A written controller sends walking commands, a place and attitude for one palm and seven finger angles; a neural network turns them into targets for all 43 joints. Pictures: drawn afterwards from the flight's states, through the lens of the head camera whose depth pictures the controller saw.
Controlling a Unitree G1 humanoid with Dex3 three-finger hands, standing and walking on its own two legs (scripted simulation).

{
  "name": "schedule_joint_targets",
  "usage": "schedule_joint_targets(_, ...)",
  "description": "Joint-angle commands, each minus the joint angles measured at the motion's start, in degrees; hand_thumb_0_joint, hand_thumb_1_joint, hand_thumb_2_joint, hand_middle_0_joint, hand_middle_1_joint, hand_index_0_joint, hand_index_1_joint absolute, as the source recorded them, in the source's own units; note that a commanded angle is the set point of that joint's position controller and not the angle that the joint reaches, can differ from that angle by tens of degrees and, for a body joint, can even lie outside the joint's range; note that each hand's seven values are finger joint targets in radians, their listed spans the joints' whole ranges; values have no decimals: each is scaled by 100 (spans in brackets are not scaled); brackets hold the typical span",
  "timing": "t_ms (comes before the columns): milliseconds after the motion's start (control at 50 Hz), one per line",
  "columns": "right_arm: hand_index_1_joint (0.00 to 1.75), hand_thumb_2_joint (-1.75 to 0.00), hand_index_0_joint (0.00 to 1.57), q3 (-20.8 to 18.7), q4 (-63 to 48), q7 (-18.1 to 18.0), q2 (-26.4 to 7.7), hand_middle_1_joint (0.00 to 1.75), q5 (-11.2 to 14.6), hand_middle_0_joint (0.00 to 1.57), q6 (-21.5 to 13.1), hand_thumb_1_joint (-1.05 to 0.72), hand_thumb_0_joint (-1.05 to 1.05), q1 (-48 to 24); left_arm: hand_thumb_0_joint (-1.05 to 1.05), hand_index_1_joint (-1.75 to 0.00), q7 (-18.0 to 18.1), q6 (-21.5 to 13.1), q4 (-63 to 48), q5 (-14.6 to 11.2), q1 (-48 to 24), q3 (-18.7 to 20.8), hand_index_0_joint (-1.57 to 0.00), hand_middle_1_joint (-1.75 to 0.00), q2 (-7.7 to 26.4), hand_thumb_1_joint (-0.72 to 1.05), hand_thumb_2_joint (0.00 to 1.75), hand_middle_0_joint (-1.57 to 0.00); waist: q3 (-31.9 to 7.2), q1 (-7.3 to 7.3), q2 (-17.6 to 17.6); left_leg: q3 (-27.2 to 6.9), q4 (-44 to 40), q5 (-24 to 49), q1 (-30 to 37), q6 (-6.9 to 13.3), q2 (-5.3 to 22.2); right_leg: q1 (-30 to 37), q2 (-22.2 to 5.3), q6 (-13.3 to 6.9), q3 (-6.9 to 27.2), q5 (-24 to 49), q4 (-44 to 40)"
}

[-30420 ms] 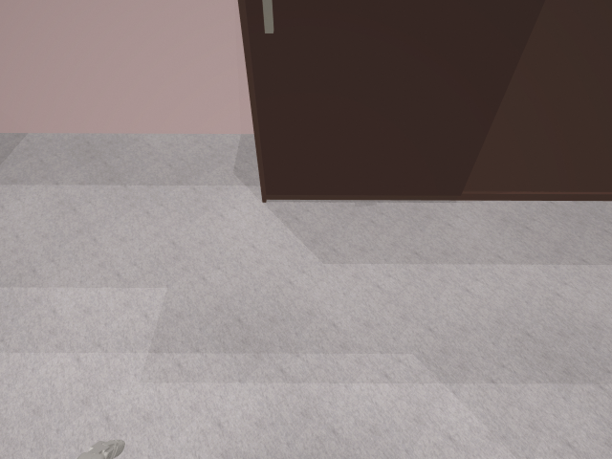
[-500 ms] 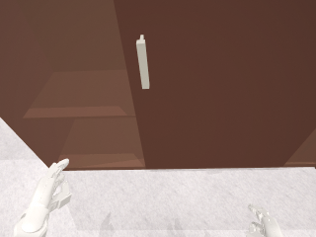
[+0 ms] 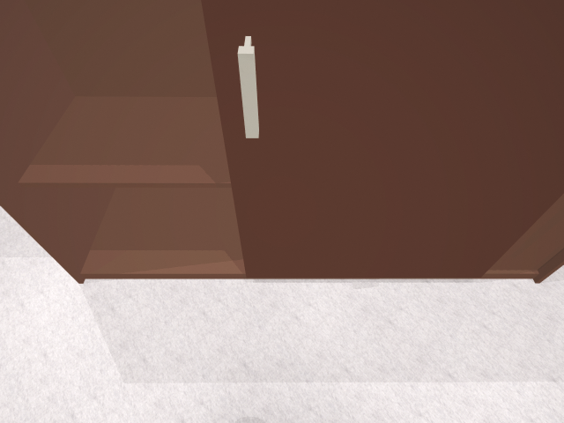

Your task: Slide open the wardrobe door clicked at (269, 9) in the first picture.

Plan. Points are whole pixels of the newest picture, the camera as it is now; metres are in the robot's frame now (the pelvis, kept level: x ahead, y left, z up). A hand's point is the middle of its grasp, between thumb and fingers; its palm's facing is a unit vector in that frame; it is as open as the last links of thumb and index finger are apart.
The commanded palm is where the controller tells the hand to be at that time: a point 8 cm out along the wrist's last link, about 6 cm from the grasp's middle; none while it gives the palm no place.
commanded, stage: let the arm hang, fingers relaxed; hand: left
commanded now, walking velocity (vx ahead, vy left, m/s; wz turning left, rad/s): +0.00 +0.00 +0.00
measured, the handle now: (250, 89) +0.66 +0.10 +0.11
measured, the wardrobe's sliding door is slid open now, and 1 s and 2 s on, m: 0.65 0.65 0.65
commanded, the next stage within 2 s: look to check the result in 0.46 s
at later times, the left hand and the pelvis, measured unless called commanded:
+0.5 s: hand out of the picture +0.03 +0.18 -0.17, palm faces +0.01 -0.98 -0.19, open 7.4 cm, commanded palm none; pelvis +0.01 +0.01 +0.00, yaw -1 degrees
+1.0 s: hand out of the picture +0.03 +0.19 -0.17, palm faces +0.00 -0.98 -0.19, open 7.4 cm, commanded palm none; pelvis +0.02 +0.01 +0.00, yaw -1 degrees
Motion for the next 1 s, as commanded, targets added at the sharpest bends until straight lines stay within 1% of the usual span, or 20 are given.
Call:
schedule_joint_targets(0, 30, -90, 20, -108, -220, -50, -574, 30, 2, 20, -159, -90, 0, 245, 0, -30, 45, -146, -233, -12, 119, 83, -20, -30, 483, 90, 90, -20, -78, -18, -209, -524, -599, -67, -128, 201, 502, -20, -707, -74, 755, -396, -607)
schedule_joint_targets(40, 30, -90, 20, -107, -201, -52, -547, 30, -1, 20, -169, -90, 0, 249, 0, -30, 53, -149, -228, -12, 127, 90, -20, -30, 449, 90, 90, -20, -38, -13, -191, -540, -625, -53, -151, 204, 496, -20, -701, -69, 742, -354, -571)
schedule_joint_targets(100, 30, -90, 20, -111, -190, -51, -491, 30, -5, 20, -197, -90, 0, 223, 0, -30, 60, -163, -240, -4, 147, 102, -20, -30, 412, 90, 90, -20, -114, 2, -76, -547, -651, 127, -112, 216, 514, 47, -697, -46, 711, -103, -476)
schedule_joint_targets(140, 30, -90, 20, -110, -182, -50, -475, 30, -5, 20, -201, -90, 0, 174, 0, -30, 67, -165, -264, 0, 105, 103, -20, -30, 385, 90, 90, -20, -9, 2, -101, -564, -693, 103, -141, 216, 519, 3, -687, -38, 708, -79, -462)
schedule_joint_targets(220, 30, -90, 20, -104, -155, -53, -460, 30, -5, 20, -216, -90, 0, 139, 0, -30, 70, -179, -282, 0, 53, 108, -20, -30, 374, 90, 90, -20, 15, -10, -89, -538, -691, 310, -90, 196, 521, 38, -700, -23, 718, 82, -457)
schedule_joint_targets(240, 30, -90, 20, -103, -154, -50, -474, 30, -5, 20, -224, -90, 0, 112, 0, -30, 67, -185, -287, -1, 61, 108, -20, -30, 386, 90, 90, -20, -30, 2, 2, -526, -687, 367, -42, 202, 522, 63, -717, -23, 724, 138, -462)
schedule_joint_targets(260, 30, -90, 20, -104, -175, -48, -491, 30, 7, 20, -223, -90, 0, 77, 0, -30, 70, -189, -295, 7, 72, 109, -20, -30, 416, 90, 90, -20, -31, 10, -72, -510, -659, 418, 19, 197, 529, 46, -709, -16, 711, 169, -474)
schedule_joint_targets(340, 30, -90, 20, -108, -171, -38, -543, 30, -1, 20, -232, -90, 0, 26, 0, -30, 58, -209, -321, -3, -15, 113, -20, -30, 459, 90, 90, -20, -122, -24, -73, -487, -670, 449, 117, 176, 505, 99, -747, -15, 756, 191, -528)
schedule_joint_targets(360, 30, -90, 20, -109, -185, -35, -565, 30, 15, 20, -230, -90, 0, 7, 0, -30, 63, -213, -329, 1, -13, 108, -20, -30, 497, 90, 90, -20, -76, -15, -121, -489, -659, 490, 145, 176, 513, 74, -740, -10, 740, 202, -544)
schedule_joint_targets(400, 30, -90, 20, -104, -176, -35, -589, 30, 11, 20, -244, -90, 0, -33, 0, -30, 58, -222, -329, -7, -38, 103, -20, -30, 507, 90, 90, -20, -173, -27, -33, -491, -654, 618, 207, 172, 517, 143, -766, -6, 751, 334, -534)
schedule_joint_targets(440, 30, -90, 20, -103, -172, -42, -623, 30, 8, 20, -251, -90, 0, -65, 0, -30, 56, -229, -311, -11, -38, 102, -20, -30, 496, 90, 90, -20, -216, -32, -87, -497, -657, 690, 290, 172, 527, 161, -762, -8, 745, 405, -539)
schedule_joint_targets(480, 30, -90, 20, -102, -173, -43, -627, 30, 15, 20, -242, -90, 0, -104, 0, -30, 59, -224, -298, -4, -50, 93, -20, -30, 500, 90, 90, -20, -139, -42, -47, -492, -662, 672, 325, 170, 542, 95, -755, 0, 742, 380, -567)
schedule_joint_targets(560, 30, -90, 20, -106, -186, -46, -684, 30, 24, 20, -239, -90, 0, -146, 0, -30, 58, -234, -288, -2, -22, 94, -20, -30, 534, 90, 90, -20, -173, -36, -108, -479, -661, 704, 403, 168, 547, 123, -752, 5, 736, 397, -600)
schedule_joint_targets(600, 30, -90, 20, -97, -155, -46, -673, 30, 19, 20, -246, -90, 0, -154, 0, -30, 58, -231, -272, -7, -43, 85, -20, -30, 513, 90, 90, -20, -182, -50, -42, -488, -679, 746, 411, 169, 550, 150, -764, 9, 742, 439, -593)
schedule_joint_targets(660, 30, -90, 20, -102, -168, -49, -704, 30, 32, 20, -245, -90, 0, -189, 0, -30, 58, -238, -253, -3, -8, 88, -20, -30, 545, 90, 90, -20, -158, -35, -158, -480, -671, 772, 462, 173, 551, 141, -759, 11, 727, 462, -620)
schedule_joint_targets(700, 30, -90, 20, -97, -139, -50, -700, 30, 28, 20, -250, -90, 0, -175, 0, -30, 56, -240, -245, -11, -24, 80, -20, -30, 536, 90, 90, -20, -189, -47, -85, -472, -683, 789, 468, 170, 550, 184, -784, 15, 741, 501, -624)
schedule_joint_targets(760, 30, -90, 20, -101, -148, -55, -727, 30, 36, 20, -253, -90, 0, -207, 0, -30, 61, -249, -237, -7, 3, 83, -20, -30, 560, 90, 90, -20, -208, -35, -131, -459, -661, 910, 552, 176, 564, 196, -782, 11, 724, 639, -618)
schedule_joint_targets(820, 30, -90, 20, -98, -121, -56, -712, 30, 27, 20, -253, -90, 0, -219, 0, -30, 57, -239, -227, -12, -29, 79, -20, -30, 547, 90, 90, -20, -145, -41, -27, -475, -716, 805, 494, 167, 559, 191, -773, 11, 749, 515, -636)
schedule_joint_targets(880, 30, -90, 20, -94, -125, -55, -728, 30, 29, 20, -261, -90, 0, -225, 0, -30, 56, -240, -228, -8, -20, 80, -20, -30, 560, 90, 90, -20, -163, -34, -105, -469, -718, 868, 533, 174, 573, 211, -774, 14, 733, 573, -628)
schedule_joint_targets(980, 30, -90, 20, -94, -117, -62, -763, 30, 31, 20, -279, -90, 0, -227, 0, -30, 57, -249, -235, -11, -49, 84, -20, -30, 594, 90, 90, -20, -278, -38, -88, -470, -708, 1046, 620, 181, 584, 290, -781, 9, 751, 757, -585)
